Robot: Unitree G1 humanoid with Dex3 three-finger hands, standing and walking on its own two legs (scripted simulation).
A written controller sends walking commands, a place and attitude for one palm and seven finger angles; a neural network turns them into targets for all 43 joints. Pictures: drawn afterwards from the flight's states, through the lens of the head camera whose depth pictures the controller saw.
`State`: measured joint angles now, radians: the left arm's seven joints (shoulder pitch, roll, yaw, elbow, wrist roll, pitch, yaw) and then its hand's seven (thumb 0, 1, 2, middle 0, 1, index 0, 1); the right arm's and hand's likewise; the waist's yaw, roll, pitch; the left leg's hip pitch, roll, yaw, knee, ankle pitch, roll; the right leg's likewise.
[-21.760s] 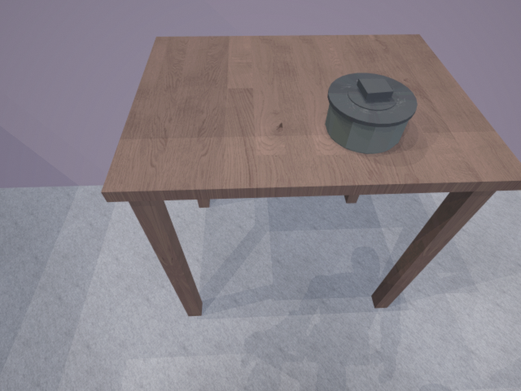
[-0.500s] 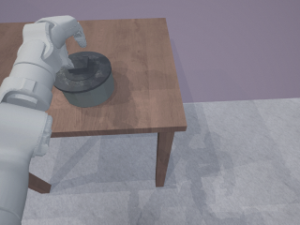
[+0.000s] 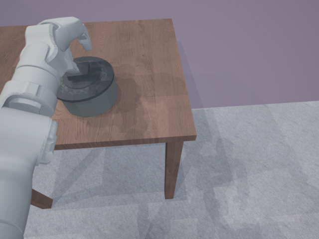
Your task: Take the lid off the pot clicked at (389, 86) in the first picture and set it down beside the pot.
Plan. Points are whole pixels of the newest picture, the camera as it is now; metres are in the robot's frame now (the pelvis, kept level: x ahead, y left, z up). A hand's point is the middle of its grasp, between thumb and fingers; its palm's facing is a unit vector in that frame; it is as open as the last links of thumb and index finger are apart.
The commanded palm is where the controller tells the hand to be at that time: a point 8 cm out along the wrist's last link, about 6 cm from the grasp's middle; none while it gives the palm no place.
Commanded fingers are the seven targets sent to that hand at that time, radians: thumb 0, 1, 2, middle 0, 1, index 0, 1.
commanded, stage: move the open hand above the knob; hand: left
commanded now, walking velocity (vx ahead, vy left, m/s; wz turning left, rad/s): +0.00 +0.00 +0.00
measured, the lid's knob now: (78, 71) +0.53 +0.18 +0.13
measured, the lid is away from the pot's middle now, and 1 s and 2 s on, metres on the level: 0.00 0.00 0.00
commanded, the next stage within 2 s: lower the open fingers around the knob in 1.04 s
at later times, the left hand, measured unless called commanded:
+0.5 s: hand (70, 53) +0.51 +0.17 +0.20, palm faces -0.29 -0.06 -0.96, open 10.4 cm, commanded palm +0.49 +0.18 +0.26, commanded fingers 0.00 -0.17 1.11 -0.61 -0.49 -0.61 -0.49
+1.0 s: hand (67, 59) +0.48 +0.17 +0.20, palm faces -0.29 -0.05 -0.96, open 10.4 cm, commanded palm +0.48 +0.18 +0.26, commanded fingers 0.00 -0.17 1.11 -0.61 -0.49 -0.61 -0.49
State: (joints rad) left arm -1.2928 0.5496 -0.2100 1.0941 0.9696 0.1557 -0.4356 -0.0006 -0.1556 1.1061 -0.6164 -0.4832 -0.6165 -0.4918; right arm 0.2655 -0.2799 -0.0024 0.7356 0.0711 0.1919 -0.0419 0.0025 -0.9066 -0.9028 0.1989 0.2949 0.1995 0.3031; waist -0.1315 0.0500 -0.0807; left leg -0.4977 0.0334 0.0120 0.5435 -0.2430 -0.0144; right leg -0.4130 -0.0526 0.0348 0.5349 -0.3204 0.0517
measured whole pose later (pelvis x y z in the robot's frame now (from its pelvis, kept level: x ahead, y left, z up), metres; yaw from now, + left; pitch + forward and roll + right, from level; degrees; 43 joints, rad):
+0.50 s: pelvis +0.00 +0.00 +0.00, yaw +0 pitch +11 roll +0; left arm -1.25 0.56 -0.19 1.02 0.96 0.15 -0.44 0.00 -0.16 1.11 -0.62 -0.48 -0.62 -0.49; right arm 0.25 -0.29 -0.01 0.72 0.07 0.20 -0.04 0.00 -0.91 -0.90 0.20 0.29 0.20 0.30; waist -0.12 0.05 -0.09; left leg -0.48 0.04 0.01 0.54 -0.25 -0.02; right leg -0.40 -0.05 0.03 0.54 -0.33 0.05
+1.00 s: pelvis -0.01 +0.00 +0.00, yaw +1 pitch +9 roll +0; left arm -1.26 0.52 -0.24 1.02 0.94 0.17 -0.44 0.00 -0.16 1.11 -0.62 -0.48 -0.62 -0.49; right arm 0.21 -0.28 0.01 0.72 0.07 0.20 -0.04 0.00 -0.91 -0.90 0.20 0.29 0.20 0.30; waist -0.11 0.05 -0.07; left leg -0.47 0.02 0.00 0.54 -0.22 -0.01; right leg -0.38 -0.06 0.02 0.53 -0.31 0.05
